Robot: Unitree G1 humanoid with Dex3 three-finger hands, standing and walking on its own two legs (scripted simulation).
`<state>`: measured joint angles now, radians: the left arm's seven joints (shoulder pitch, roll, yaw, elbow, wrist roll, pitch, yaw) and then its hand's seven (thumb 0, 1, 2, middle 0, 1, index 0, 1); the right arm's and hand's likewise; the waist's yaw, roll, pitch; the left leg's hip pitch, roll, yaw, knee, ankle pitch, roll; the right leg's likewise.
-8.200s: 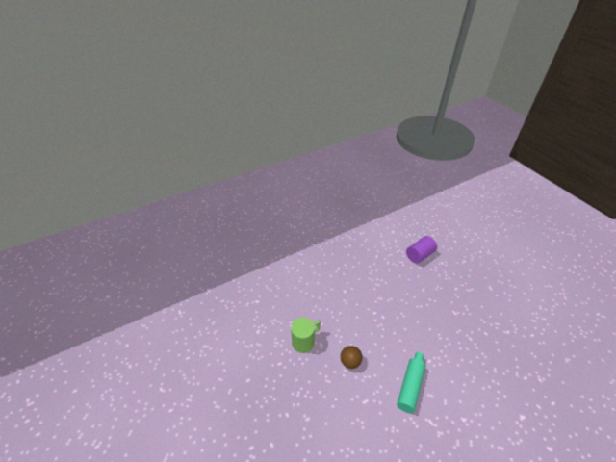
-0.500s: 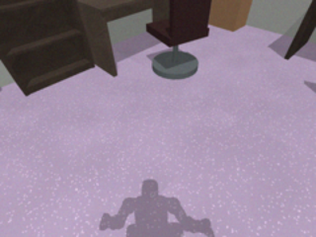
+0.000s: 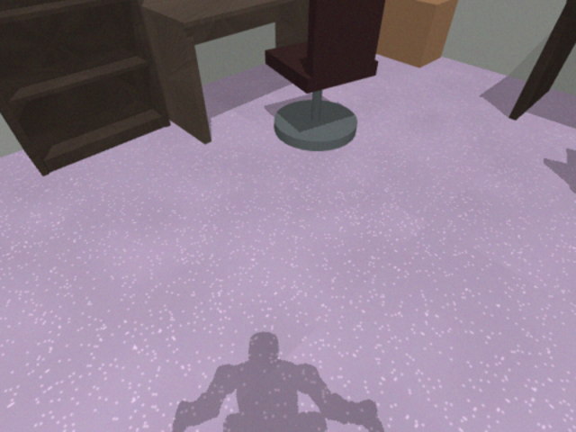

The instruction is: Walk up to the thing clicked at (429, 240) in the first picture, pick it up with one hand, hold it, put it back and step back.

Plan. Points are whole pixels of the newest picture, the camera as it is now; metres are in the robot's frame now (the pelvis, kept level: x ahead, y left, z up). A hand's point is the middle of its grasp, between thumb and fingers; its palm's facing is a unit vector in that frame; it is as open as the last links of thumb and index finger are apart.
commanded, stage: stand
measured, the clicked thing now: out of the picture +0.31 +1.21 -0.74
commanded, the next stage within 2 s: none
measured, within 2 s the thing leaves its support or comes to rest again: neither
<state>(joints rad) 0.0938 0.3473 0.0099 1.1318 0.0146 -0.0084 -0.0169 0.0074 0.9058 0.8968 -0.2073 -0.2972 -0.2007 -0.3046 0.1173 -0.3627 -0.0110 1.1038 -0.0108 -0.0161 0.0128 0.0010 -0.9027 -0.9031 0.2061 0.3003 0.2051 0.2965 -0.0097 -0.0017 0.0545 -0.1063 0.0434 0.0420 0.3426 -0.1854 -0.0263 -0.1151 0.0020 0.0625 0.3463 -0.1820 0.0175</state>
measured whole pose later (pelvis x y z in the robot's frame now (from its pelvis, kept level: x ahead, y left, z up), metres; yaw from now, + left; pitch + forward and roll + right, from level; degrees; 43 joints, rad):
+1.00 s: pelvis +0.00 +0.01 +0.00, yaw +1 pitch -3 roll +0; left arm 0.12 0.36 -0.01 1.11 0.01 -0.01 -0.01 0.01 0.91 0.90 -0.21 -0.30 -0.20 -0.30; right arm 0.11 -0.35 -0.01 1.13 -0.01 0.00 0.02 0.00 -0.90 -0.90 0.21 0.30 0.21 0.30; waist -0.01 0.00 0.05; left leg -0.11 0.03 0.04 0.34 -0.19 -0.01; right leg -0.11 -0.01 0.06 0.33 -0.18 0.03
